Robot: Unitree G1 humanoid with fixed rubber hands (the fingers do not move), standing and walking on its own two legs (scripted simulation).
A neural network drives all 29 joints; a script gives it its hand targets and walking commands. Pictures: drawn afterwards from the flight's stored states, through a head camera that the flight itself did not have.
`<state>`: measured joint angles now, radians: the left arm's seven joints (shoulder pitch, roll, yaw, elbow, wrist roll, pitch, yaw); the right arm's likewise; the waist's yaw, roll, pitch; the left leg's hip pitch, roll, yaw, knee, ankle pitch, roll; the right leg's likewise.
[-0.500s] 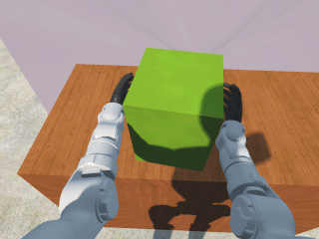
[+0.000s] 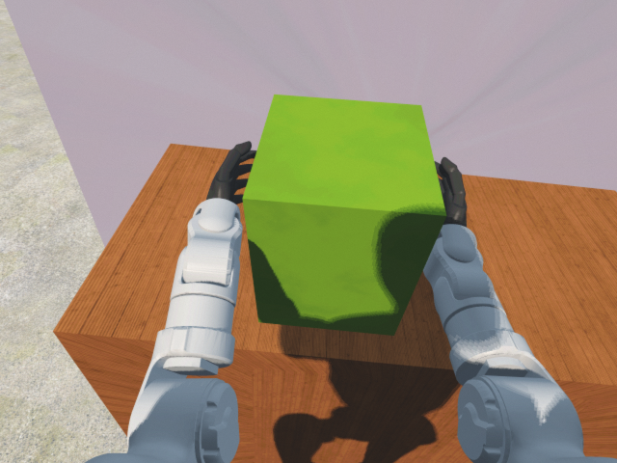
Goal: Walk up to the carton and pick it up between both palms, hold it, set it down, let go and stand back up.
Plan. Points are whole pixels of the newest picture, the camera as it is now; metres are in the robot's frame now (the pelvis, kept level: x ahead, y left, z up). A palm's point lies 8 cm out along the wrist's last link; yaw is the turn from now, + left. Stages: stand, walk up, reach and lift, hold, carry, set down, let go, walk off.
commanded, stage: reach and lift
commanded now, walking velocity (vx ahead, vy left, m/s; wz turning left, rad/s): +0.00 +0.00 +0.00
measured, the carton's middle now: (336, 219) +0.40 -0.05 +0.12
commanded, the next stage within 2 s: hold in 1.68 s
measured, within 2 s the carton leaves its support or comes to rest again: neither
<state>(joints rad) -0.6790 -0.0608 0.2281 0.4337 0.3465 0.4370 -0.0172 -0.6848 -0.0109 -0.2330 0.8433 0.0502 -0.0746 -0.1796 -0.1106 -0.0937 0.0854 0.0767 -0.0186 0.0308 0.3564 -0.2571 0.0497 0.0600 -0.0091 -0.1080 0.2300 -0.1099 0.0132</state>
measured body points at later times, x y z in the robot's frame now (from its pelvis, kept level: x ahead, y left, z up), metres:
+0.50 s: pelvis -0.02 -0.03 +0.00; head -0.06 +0.00 +0.45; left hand +0.37 +0.10 +0.21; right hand +0.36 -0.20 +0.19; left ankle -0.02 +0.07 -0.75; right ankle +0.02 -0.13 -0.75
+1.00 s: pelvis -0.03 -0.04 +0.00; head -0.07 -0.01 +0.45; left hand +0.36 +0.11 +0.22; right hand +0.37 -0.19 +0.22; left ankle -0.02 +0.07 -0.75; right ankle +0.02 -0.13 -0.75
